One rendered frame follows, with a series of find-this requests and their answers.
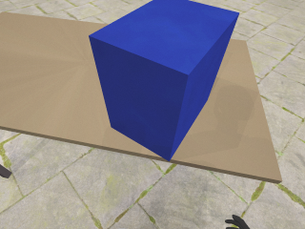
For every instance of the carton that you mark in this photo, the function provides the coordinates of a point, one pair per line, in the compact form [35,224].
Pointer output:
[157,66]

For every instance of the robot right hand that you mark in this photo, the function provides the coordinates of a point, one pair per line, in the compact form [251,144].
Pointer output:
[237,221]

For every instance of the table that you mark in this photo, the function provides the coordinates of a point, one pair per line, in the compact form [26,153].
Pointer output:
[50,88]

